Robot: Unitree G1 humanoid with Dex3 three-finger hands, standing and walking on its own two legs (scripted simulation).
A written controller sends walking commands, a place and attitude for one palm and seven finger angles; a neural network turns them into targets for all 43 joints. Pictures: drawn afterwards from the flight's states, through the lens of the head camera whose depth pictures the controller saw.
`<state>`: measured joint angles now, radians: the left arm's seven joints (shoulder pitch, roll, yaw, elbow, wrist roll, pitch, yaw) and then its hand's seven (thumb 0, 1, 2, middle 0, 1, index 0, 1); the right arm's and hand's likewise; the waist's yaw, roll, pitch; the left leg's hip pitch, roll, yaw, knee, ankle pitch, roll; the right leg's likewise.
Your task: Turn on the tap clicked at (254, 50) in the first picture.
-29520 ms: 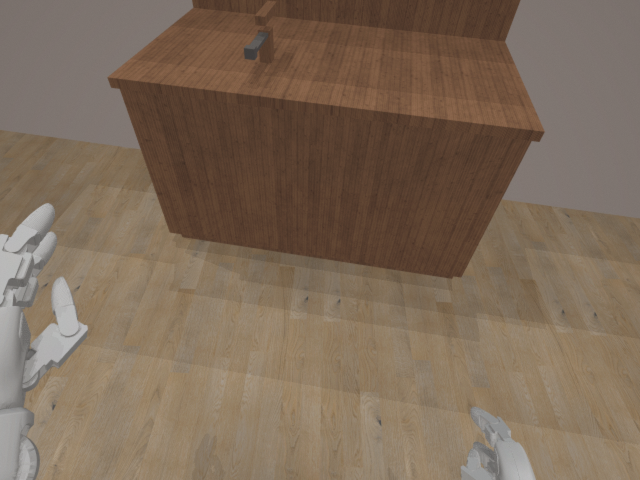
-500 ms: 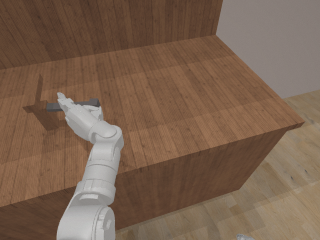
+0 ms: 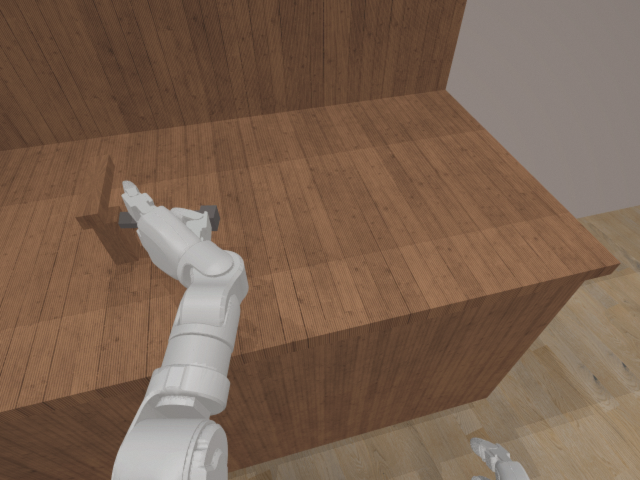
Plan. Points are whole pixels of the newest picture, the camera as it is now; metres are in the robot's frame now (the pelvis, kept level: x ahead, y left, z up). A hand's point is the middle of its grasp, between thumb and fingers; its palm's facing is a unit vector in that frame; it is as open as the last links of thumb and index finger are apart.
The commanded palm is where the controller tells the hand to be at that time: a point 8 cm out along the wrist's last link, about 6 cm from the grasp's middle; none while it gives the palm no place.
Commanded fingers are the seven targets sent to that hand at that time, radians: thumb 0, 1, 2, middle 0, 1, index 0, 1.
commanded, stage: lift the hand up off the lever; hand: left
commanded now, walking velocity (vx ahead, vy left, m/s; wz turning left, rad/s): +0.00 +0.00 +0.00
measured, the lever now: (209, 218) +0.47 +0.20 +0.06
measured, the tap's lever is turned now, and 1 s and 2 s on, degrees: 77 77 77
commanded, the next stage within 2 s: draw the hand back beside the body in 0.58 s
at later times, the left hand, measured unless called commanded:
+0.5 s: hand (203, 218) +0.39 +0.18 +0.14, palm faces +0.77 -0.63 -0.09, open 7.8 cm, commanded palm +0.34 +0.19 +0.14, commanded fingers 0.00 0.90 0.90 -0.15 -0.15 -0.15 -0.15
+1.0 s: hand (188, 256) +0.34 +0.18 +0.13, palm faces +0.31 -0.94 -0.16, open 7.8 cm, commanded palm +0.30 +0.21 +0.15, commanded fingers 0.00 0.90 0.90 -0.17 -0.20 -0.17 -0.20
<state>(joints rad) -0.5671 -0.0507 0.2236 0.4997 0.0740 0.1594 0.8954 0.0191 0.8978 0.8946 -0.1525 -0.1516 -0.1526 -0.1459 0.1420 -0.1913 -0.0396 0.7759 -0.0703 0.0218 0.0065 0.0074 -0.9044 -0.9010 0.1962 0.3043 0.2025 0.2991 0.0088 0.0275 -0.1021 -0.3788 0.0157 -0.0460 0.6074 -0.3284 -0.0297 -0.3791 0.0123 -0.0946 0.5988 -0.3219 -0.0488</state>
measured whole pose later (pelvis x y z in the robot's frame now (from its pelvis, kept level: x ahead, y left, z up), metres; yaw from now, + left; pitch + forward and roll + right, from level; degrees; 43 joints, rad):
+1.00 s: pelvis +0.00 +0.00 +0.01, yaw -4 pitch -3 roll +0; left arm -0.08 0.22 0.14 0.09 -0.08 0.10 0.24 0.02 0.89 0.89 -0.17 -0.18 -0.17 -0.17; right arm 0.18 -0.22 -0.01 0.66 0.02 0.06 -0.07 0.01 -0.90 -0.90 0.20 0.30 0.20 0.30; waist 0.00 0.04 -0.01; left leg -0.10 0.04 0.02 0.43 -0.28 -0.03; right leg -0.14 0.04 -0.03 0.44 -0.26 -0.05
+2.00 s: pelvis -0.01 +0.03 +0.02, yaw -2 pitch -6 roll -1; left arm 0.41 0.33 0.26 -0.37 -0.07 -0.11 0.11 0.02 0.89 0.89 -0.21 -0.30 -0.21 -0.30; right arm 0.17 -0.22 0.01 0.64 0.00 -0.06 -0.05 0.01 -0.90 -0.90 0.20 0.30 0.20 0.30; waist 0.08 0.05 0.04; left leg -0.05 0.00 0.00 0.40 -0.25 0.01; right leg -0.04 0.00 -0.04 0.35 -0.20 -0.01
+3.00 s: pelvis -0.09 +0.05 +0.00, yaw -2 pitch -1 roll -1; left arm 0.48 0.37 0.35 -0.51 -0.01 -0.20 0.16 0.02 0.89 0.89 -0.21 -0.30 -0.21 -0.30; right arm 0.22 -0.20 0.01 0.56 0.01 -0.06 -0.08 0.01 -0.90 -0.90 0.20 0.30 0.20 0.30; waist 0.01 0.01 0.06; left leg -0.38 -0.02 0.02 0.58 -0.20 0.04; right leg -0.37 0.00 0.00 0.53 -0.14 0.02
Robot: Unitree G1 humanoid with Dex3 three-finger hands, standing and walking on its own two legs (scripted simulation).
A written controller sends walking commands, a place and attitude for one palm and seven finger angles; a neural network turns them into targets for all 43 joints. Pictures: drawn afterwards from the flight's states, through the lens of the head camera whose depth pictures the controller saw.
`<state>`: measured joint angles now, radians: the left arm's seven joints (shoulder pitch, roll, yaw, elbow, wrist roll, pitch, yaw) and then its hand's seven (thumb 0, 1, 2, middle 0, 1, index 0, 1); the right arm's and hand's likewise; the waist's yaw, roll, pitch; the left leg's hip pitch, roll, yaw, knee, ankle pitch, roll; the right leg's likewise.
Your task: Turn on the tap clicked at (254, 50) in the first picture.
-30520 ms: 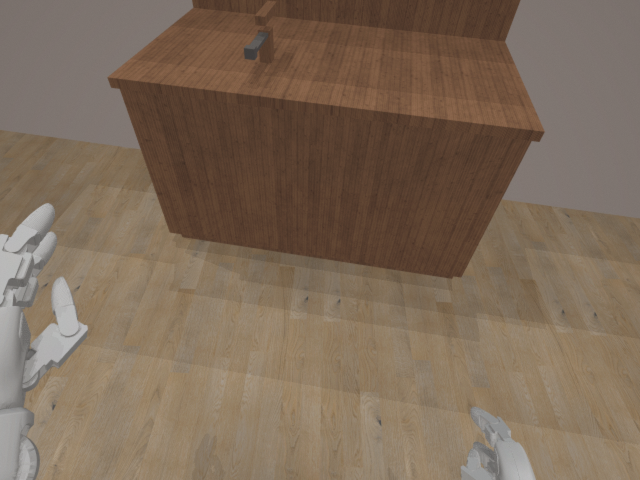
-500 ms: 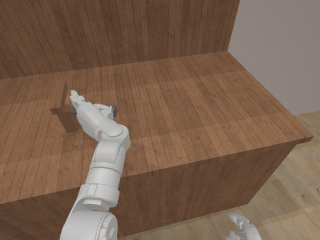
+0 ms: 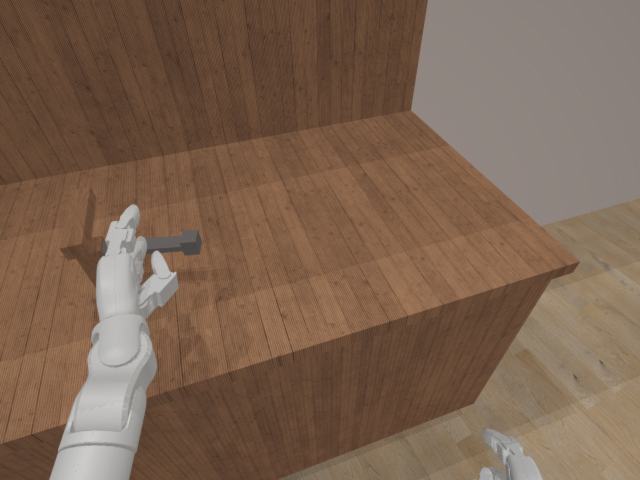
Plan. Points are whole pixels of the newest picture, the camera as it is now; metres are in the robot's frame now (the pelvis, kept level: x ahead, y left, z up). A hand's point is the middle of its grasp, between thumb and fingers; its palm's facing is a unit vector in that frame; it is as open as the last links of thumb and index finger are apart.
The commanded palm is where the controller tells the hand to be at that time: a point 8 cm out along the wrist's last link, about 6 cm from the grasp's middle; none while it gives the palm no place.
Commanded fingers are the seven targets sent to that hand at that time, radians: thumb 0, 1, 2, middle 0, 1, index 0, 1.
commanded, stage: draw the hand back beside the body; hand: left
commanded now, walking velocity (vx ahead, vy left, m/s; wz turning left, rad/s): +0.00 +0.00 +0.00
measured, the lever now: (191, 242) +0.45 +0.24 +0.05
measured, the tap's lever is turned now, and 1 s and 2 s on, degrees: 77 77 77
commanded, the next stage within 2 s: step back with the hand held close in 1.16 s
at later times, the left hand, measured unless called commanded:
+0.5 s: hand (101, 321) +0.24 +0.24 +0.14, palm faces +0.31 -0.92 -0.25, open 7.6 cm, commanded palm +0.20 +0.28 +0.16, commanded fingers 0.00 0.90 0.90 -0.19 -0.28 -0.19 -0.28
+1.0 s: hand (23, 368) +0.18 +0.28 +0.16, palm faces +0.44 -0.84 -0.33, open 7.4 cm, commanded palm +0.14 +0.32 +0.17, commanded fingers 0.00 0.90 0.90 -0.20 -0.30 -0.20 -0.30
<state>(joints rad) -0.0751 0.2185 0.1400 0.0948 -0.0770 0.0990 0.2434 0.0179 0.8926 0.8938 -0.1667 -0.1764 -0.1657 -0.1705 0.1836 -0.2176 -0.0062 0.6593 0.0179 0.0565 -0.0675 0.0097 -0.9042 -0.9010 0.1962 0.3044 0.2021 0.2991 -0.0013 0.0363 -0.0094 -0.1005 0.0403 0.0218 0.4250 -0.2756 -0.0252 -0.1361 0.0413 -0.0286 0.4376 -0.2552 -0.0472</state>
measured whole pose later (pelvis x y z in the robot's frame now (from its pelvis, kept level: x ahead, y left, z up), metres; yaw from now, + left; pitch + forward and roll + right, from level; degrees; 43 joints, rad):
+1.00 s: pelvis -0.01 +0.03 +0.00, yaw +2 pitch -6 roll -1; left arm 0.41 0.33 0.26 -0.37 -0.07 -0.11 0.11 0.02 0.89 0.89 -0.21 -0.30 -0.21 -0.30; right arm 0.17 -0.22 0.01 0.64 0.00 -0.06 -0.05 0.01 -0.90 -0.90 0.20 0.30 0.20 0.30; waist 0.08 0.05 0.04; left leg -0.05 0.00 0.00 0.40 -0.25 0.01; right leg -0.04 0.00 -0.04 0.35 -0.20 -0.01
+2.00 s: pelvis -0.10 +0.04 -0.01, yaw +2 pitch -1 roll -1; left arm 0.48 0.37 0.35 -0.51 -0.01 -0.20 0.16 0.02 0.89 0.89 -0.21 -0.30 -0.21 -0.30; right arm 0.22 -0.20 0.01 0.56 0.01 -0.06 -0.08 0.01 -0.90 -0.90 0.20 0.30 0.20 0.30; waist 0.01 0.01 0.06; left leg -0.38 -0.02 0.02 0.58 -0.20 0.04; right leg -0.37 0.00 0.00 0.53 -0.14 0.02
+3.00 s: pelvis -0.24 -0.01 -0.01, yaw +0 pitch -1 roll +0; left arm 0.55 0.40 0.34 -0.58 -0.04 -0.15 0.15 0.02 0.89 0.89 -0.21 -0.30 -0.21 -0.30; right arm 0.21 -0.20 -0.01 0.58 0.01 -0.11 -0.05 0.01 -0.90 -0.90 0.20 0.30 0.20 0.30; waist 0.00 0.00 0.07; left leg -0.38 0.03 0.01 0.61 -0.29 -0.01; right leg -0.32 0.03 -0.01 0.53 -0.18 -0.02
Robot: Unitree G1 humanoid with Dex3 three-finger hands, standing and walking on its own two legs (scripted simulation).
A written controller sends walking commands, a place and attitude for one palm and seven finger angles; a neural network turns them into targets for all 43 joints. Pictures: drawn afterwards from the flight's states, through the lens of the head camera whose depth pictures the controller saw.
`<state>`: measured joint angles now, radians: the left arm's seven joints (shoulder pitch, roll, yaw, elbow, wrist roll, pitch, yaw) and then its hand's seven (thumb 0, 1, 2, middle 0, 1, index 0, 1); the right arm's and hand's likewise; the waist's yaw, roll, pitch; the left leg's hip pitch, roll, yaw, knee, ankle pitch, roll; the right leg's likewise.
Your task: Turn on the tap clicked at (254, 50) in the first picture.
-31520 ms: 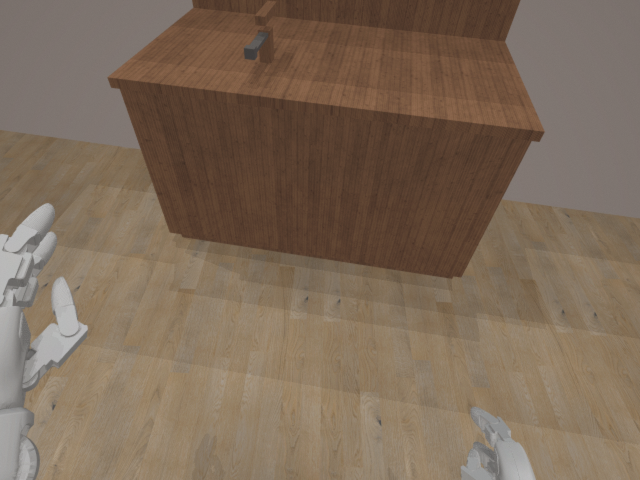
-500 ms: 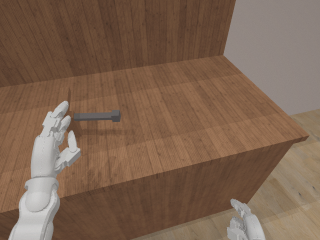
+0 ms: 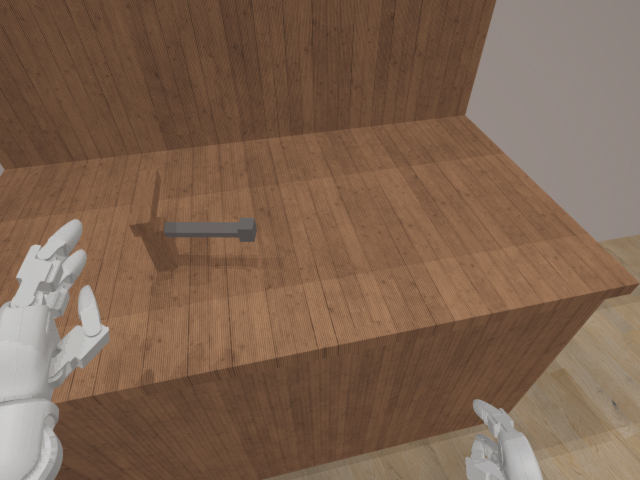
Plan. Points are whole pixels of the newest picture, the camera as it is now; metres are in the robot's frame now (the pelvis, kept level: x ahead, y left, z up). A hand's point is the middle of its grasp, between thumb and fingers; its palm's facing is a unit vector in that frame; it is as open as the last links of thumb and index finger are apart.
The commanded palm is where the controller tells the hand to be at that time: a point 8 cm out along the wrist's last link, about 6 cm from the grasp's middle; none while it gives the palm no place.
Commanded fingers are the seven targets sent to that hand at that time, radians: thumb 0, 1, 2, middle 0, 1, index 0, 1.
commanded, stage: draw the hand back beside the body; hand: left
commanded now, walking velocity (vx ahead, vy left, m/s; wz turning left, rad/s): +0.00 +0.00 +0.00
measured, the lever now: (247, 229) +0.47 +0.19 +0.05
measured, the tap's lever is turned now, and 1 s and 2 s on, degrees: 77 77 77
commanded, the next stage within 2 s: step back with the hand held close in 0.16 s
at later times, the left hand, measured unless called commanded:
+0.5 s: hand (118, 333) +0.20 +0.23 +0.15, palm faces +0.35 -0.85 -0.39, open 7.4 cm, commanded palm +0.15 +0.27 +0.17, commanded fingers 0.00 0.90 0.90 -0.20 -0.30 -0.20 -0.30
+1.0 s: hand (50, 402) +0.13 +0.26 +0.15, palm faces +0.40 -0.81 -0.43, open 7.4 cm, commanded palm +0.07 +0.29 +0.17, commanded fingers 0.00 0.90 0.90 -0.20 -0.30 -0.20 -0.30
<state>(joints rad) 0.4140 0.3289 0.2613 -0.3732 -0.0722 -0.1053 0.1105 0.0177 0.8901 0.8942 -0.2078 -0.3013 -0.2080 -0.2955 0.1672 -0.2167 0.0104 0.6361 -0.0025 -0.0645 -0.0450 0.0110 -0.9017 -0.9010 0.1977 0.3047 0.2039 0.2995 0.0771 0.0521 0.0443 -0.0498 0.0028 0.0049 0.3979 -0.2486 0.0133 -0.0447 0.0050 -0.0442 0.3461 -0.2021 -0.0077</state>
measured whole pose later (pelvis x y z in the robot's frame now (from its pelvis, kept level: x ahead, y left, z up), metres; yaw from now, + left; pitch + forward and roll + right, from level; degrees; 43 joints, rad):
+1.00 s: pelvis -0.09 +0.01 -0.02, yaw +0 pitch -1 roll -1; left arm 0.48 0.37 0.35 -0.51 -0.01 -0.20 0.16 0.02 0.89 0.89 -0.21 -0.30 -0.21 -0.30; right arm 0.22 -0.20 0.01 0.56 0.01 -0.06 -0.08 0.01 -0.90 -0.90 0.20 0.30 0.20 0.30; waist 0.01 0.01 0.06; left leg -0.38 -0.02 0.02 0.58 -0.20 0.04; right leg -0.37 0.00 0.00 0.53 -0.14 0.02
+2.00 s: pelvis -0.23 -0.03 -0.01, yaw -2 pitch -1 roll +0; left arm 0.55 0.40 0.34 -0.58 -0.04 -0.15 0.15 0.02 0.89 0.89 -0.21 -0.30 -0.21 -0.30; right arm 0.21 -0.20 -0.01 0.58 0.01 -0.11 -0.05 0.01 -0.90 -0.90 0.20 0.30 0.20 0.30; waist 0.00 0.00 0.07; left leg -0.38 0.03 0.01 0.61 -0.29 -0.01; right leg -0.32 0.03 -0.01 0.53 -0.18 -0.02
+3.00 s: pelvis -0.27 -0.04 -0.01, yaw +3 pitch -2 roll +0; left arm 0.49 0.33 0.31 -0.51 -0.04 -0.14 0.15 0.02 0.89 0.89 -0.21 -0.30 -0.21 -0.30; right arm 0.20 -0.21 -0.01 0.65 0.01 -0.10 -0.06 0.01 -0.90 -0.90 0.20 0.30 0.21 0.30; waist 0.00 0.01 0.06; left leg -0.22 0.02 0.02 0.54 -0.29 0.00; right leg -0.24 0.02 -0.02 0.55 -0.27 -0.03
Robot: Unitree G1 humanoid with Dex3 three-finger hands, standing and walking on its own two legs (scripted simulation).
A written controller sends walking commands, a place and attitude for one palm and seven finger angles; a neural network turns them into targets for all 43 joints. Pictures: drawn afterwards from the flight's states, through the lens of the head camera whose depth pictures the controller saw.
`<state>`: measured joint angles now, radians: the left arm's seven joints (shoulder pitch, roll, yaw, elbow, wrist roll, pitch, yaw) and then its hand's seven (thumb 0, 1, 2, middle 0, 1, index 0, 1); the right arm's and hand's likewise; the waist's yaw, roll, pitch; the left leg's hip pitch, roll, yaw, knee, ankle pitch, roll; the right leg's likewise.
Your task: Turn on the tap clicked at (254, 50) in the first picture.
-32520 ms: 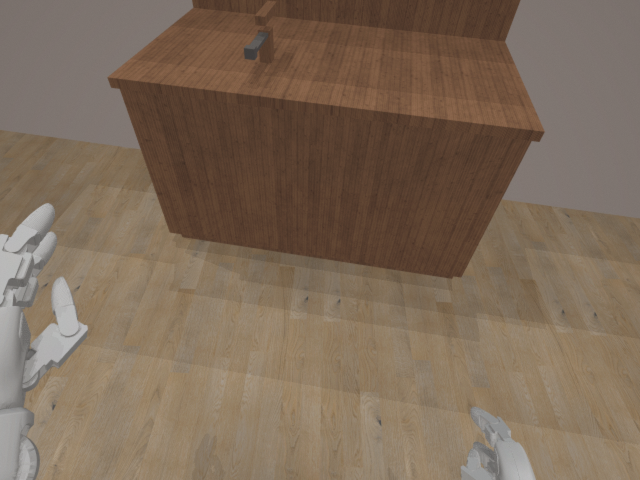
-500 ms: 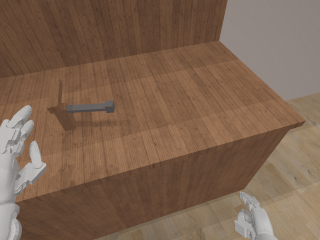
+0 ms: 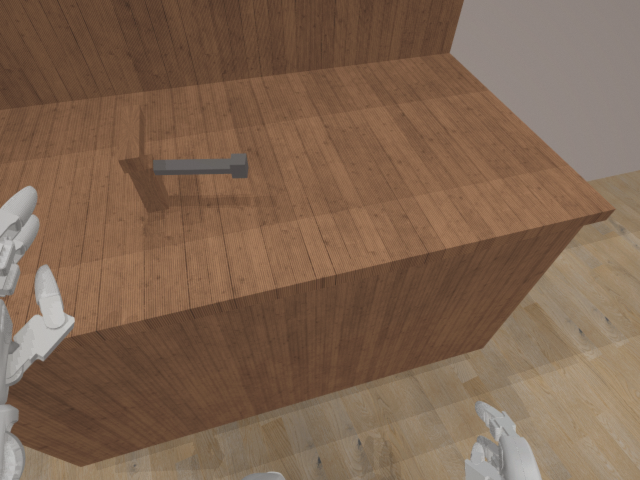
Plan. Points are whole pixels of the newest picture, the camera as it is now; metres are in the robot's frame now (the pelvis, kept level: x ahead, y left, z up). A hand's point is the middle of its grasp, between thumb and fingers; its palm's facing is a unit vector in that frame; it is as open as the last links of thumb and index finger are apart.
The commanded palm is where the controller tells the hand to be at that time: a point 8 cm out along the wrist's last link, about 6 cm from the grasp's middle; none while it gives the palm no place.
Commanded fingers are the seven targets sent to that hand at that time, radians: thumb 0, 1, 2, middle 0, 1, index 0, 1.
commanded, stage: step back with the hand held close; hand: left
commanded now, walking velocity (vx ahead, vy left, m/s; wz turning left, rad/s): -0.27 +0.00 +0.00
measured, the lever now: (239, 165) +0.55 +0.17 +0.06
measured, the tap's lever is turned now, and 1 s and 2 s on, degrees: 77 77 77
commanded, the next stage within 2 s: stop stepping back and stand still in 0.74 s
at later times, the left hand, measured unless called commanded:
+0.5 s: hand (57, 363) +0.18 +0.22 +0.18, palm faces +0.42 -0.83 -0.37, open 7.4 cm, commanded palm +0.12 +0.26 +0.19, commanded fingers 0.00 0.90 0.90 -0.20 -0.30 -0.20 -0.30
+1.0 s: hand out of the picture +0.07 +0.17 +0.17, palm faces +0.30 -0.84 -0.46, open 7.4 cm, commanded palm +0.02 +0.23 +0.19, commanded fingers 0.00 0.90 0.90 -0.20 -0.30 -0.20 -0.30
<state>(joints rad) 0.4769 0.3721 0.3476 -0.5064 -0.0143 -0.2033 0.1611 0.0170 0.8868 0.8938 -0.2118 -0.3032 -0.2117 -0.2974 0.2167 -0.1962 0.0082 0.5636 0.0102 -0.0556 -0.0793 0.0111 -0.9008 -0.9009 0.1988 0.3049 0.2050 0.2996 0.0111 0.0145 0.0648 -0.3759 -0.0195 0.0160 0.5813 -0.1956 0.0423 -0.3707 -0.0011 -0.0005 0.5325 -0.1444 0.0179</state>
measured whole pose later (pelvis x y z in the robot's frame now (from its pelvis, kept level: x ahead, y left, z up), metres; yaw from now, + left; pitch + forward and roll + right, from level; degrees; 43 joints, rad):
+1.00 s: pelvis -0.15 -0.05 +0.00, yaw -2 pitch -1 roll +0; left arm 0.55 0.40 0.34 -0.58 -0.04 -0.15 0.15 0.02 0.89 0.89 -0.21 -0.30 -0.21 -0.30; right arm 0.21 -0.20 -0.01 0.58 0.01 -0.11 -0.05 0.01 -0.90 -0.90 0.20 0.30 0.20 0.30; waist 0.00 0.00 0.07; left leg -0.38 0.03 0.01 0.61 -0.29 -0.01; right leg -0.32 0.03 -0.01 0.53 -0.18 -0.02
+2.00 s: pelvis -0.19 -0.06 +0.01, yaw +3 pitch -2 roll +0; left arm 0.49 0.33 0.31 -0.51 -0.04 -0.14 0.15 0.02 0.89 0.89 -0.21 -0.30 -0.21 -0.30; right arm 0.20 -0.21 -0.01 0.65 0.01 -0.10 -0.06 0.01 -0.90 -0.90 0.20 0.30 0.21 0.30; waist 0.00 0.01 0.06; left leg -0.22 0.02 0.02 0.54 -0.29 0.00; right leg -0.24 0.02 -0.02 0.55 -0.27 -0.03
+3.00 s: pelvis -0.19 -0.03 +0.02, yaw +2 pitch -1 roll -1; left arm 0.47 0.33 0.31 -0.44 -0.05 -0.14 0.16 0.02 0.89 0.89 -0.21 -0.30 -0.21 -0.30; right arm 0.19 -0.20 0.00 0.62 0.00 -0.08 -0.08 0.01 -0.90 -0.90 0.20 0.30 0.20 0.30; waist 0.01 0.01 0.02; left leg -0.19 0.00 0.05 0.44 -0.24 0.03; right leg -0.19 0.00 0.00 0.38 -0.17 0.01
